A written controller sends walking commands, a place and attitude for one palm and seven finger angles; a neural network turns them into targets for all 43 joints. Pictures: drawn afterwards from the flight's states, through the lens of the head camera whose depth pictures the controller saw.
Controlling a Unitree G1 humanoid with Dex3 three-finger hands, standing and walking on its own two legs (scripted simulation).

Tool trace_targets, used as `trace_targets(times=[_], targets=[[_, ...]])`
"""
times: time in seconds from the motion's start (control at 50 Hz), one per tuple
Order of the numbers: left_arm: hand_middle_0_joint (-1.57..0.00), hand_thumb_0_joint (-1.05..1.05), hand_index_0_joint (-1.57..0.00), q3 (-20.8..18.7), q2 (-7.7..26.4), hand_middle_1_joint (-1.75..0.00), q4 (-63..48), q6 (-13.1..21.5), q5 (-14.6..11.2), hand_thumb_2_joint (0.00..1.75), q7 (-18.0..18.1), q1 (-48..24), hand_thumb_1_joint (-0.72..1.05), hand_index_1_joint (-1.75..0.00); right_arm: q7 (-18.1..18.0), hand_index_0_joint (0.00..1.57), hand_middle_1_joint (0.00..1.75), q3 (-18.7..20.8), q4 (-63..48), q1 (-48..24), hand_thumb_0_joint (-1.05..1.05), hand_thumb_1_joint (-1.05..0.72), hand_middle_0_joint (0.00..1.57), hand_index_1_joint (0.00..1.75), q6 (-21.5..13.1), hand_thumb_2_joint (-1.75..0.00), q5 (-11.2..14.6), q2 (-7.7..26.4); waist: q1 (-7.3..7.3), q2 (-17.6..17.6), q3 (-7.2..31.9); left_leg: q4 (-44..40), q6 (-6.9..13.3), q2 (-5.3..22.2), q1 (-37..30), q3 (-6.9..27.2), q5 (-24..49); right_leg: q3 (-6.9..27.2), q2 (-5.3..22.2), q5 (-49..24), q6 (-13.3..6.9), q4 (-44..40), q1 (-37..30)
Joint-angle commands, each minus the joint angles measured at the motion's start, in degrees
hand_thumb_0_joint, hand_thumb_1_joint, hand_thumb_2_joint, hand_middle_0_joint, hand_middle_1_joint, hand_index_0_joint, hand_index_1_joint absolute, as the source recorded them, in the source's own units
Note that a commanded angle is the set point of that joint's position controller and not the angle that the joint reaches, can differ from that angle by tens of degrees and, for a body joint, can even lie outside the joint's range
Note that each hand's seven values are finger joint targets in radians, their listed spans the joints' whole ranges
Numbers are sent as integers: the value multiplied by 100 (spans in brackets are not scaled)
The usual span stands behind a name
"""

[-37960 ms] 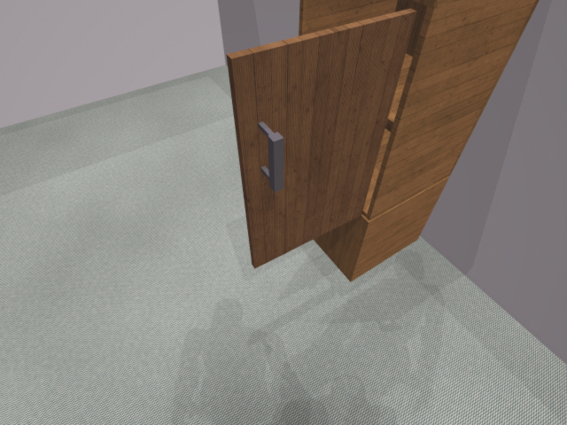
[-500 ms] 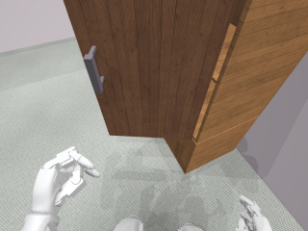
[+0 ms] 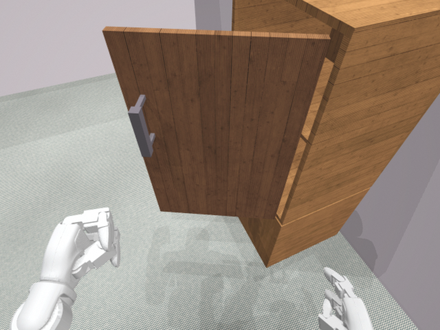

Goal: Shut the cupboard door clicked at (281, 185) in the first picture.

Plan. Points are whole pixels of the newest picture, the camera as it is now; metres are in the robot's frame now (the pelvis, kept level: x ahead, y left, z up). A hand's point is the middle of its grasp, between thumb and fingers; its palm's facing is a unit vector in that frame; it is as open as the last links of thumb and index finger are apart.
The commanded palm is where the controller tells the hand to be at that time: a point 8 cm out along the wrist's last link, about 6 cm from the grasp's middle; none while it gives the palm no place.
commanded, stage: raise the hand and make a fist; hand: left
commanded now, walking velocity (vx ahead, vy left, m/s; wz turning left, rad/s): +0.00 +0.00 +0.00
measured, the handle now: (144, 126) +0.49 +0.21 +0.10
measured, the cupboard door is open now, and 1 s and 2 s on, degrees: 61 61 61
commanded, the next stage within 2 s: bring the fist close to the handle in 0.40 s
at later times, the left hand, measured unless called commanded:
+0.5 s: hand (120, 249) +0.21 +0.17 +0.10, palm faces +0.02 -1.00 -0.04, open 3.1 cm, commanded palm +0.19 +0.23 +0.10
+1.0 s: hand (134, 203) +0.30 +0.18 +0.10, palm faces +0.03 -1.00 -0.01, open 3.1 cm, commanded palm +0.27 +0.23 +0.10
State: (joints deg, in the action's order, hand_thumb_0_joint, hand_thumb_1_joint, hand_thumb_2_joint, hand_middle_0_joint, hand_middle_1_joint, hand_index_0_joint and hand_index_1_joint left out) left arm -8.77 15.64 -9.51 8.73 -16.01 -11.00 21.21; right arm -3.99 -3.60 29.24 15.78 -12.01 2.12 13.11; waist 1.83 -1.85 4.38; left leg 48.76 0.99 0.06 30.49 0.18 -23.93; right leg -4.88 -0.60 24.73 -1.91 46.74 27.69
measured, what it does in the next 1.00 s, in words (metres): stands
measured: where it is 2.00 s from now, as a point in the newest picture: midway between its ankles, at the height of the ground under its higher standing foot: outside the picture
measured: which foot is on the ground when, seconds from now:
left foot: down 0.00-1.00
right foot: down 0.00-1.00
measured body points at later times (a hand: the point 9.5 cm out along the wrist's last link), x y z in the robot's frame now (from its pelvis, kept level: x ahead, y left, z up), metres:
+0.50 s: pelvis -0.01 -0.01 +0.00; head +0.00 -0.03 +0.45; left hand +0.21 +0.23 +0.10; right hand +0.17 -0.24 -0.07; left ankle +0.01 +0.11 -0.70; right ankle -0.01 -0.10 -0.70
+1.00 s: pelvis -0.01 +0.00 +0.01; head +0.01 -0.01 +0.46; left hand +0.29 +0.23 +0.10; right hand +0.14 -0.24 -0.08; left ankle +0.01 +0.11 -0.70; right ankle -0.01 -0.10 -0.70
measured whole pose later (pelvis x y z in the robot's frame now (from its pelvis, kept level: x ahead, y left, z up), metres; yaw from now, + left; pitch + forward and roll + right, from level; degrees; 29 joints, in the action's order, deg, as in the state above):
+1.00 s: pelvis -0.01 +0.00 +0.01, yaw -1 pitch +5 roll +0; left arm -10.6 13.7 9.2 9.6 -14.7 -9.3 0.3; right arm -3.9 -2.6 34.7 15.2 -12.1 1.9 14.0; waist -0.2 -1.1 3.0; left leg 43.9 0.8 0.1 28.1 -1.3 -20.8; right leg -3.3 -0.6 22.2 -2.1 43.9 26.7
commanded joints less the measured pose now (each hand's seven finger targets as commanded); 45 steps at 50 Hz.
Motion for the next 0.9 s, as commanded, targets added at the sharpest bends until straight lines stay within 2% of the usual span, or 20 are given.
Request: trace_targets(times=[0.0,0.04,0.08,0.14,0.22,0.26,0.3,0.36,0.4,0.42,0.44,0.48,0.52,0.56,0.64,0.68,0.74,0.8,0.86,0.88], targets=[[-130,0,-130,-515,437,-150,-1244,773,-223,90,68,-891,90,-150,-4,20,30,312,-670,-356,0,-90,20,30,-424,-90,36,692,-114,-332,798,-785,-43,-28,-800,238,1747,109,-66,-1852,76,-602,-288],[-130,0,-130,-123,179,-150,-652,558,-202,90,-191,-559,90,-150,8,20,30,361,-634,-312,0,-90,20,30,-449,-90,81,775,-182,100,486,-789,4,-24,-599,218,1549,173,-25,-1780,129,-763,-247],[-130,0,-130,-7,198,-150,-387,242,-198,90,-459,-372,90,-150,-19,20,30,403,-685,-294,0,-90,20,30,-453,-90,118,846,-135,234,433,-822,33,-49,-477,191,1396,272,34,-1689,157,-899,-342],[-130,0,-130,-343,575,-150,-548,-8,-192,90,-545,-422,90,-150,-61,20,30,422,-782,-374,0,-90,20,30,-427,-90,117,853,-45,471,589,-825,68,-86,-439,156,1394,457,139,-1662,210,-1022,-567],[-130,0,-130,-1158,1186,-150,-1520,536,-199,90,-38,-981,90,-150,-73,20,30,392,-766,-470,0,-90,20,30,-430,-90,7,735,100,145,1031,-870,34,-88,-642,136,1583,452,108,-1767,173,-882,-812],[-130,0,-130,-1035,901,-150,-1613,899,-192,90,171,-1095,90,-150,-26,20,30,361,-698,-479,0,-90,20,30,-474,-90,-3,642,47,-98,1057,-857,18,-97,-726,116,1582,414,73,-1755,148,-809,-696],[-130,0,-130,-754,606,-150,-1339,1121,-156,90,231,-1020,90,-150,27,20,30,357,-580,-482,0,-90,20,30,-506,-90,-2,654,-43,-324,745,-842,-5,-88,-704,110,1421,326,25,-1534,110,-780,-403],[-130,0,-130,-260,333,-150,-713,975,-108,90,-21,-739,90,-150,47,20,30,392,-527,-440,0,-90,20,30,-519,-90,35,765,-189,-44,408,-786,25,-84,-476,95,1088,473,85,-1199,169,-988,-255],[-130,0,-130,-101,318,-150,-478,683,-130,90,-287,-526,90,-150,23,20,30,412,-580,-414,0,-90,20,30,-521,-90,85,816,-156,37,384,-805,41,-101,-385,95,918,598,132,-910,183,-1144,-316],[-130,0,-130,-135,381,-150,-271,516,-138,90,-388,-342,90,-150,3,20,30,432,-596,-393,0,-90,20,30,-504,-90,100,841,-176,370,324,-752,64,-88,-307,107,914,718,175,-890,242,-1233,-357],[-130,0,-130,-149,419,-150,-407,408,-161,90,-474,-406,90,-150,-13,20,30,440,-653,-420,0,-90,20,30,-484,-90,112,850,-152,440,447,-727,71,-102,-296,85,930,810,243,-932,294,-1278,-450],[-130,0,-130,-484,680,-150,-698,331,-206,90,-457,-611,90,-150,-60,20,30,433,-704,-481,0,-90,20,30,-456,-90,87,836,-63,503,653,-759,63,-109,-360,94,1040,804,261,-1053,298,-1248,-632],[-130,0,-130,-921,1064,-150,-1006,494,-246,90,-236,-1254,90,-150,-109,20,30,413,-651,-523,0,-90,20,30,-453,-90,41,812,-81,487,660,-759,57,-90,-384,118,1032,791,224,-941,287,-1231,-583],[-130,0,-130,-1102,1036,-150,-1030,768,-238,90,0,-1709,90,-150,-99,20,30,374,-560,-590,0,-90,20,30,-469,-90,17,725,-76,259,670,-808,36,-88,-440,136,1058,727,184,-905,229,-1163,-529],[-130,0,-130,-780,755,-150,-518,1105,-156,90,81,-2076,90,-150,-50,20,30,371,-338,-561,0,-90,20,30,-522,-90,24,735,-202,-86,587,-817,29,-81,-527,130,918,597,97,-745,161,-1057,-257],[-130,0,-130,-222,416,-150,-209,979,-79,90,-103,-2265,90,-150,-43,20,30,372,-309,-525,0,-90,20,30,-547,-90,64,775,-292,-379,485,-884,34,-77,-644,147,830,471,70,-765,137,-1028,-74],[-130,0,-130,49,354,-150,443,499,-36,90,-356,-2308,90,-150,-91,20,30,407,-326,-396,0,-90,20,30,-528,-90,120,873,-326,79,433,-946,68,-59,-526,192,698,500,95,-657,180,-1176,-113],[-130,0,-130,-194,611,-150,479,228,-17,90,-318,-2938,90,-150,-151,20,30,408,-390,-464,0,-90,20,30,-472,-90,114,903,-241,240,694,-1018,75,-79,-595,182,748,525,122,-612,190,-1222,-264],[-130,0,-130,-879,1016,-150,390,336,-67,90,18,-3296,90,-150,-124,20,30,398,-378,-522,0,-90,20,30,-406,-90,39,837,-46,403,1164,-1060,58,-85,-709,158,1167,488,116,-1121,172,-1082,-671],[-130,0,-130,-1045,1114,-150,278,447,-63,90,131,-3392,90,-150,-107,20,30,404,-379,-556,0,-90,20,30,-382,-90,17,809,-1,289,1373,-1057,47,-87,-797,129,1342,470,106,-1362,162,-995,-779]])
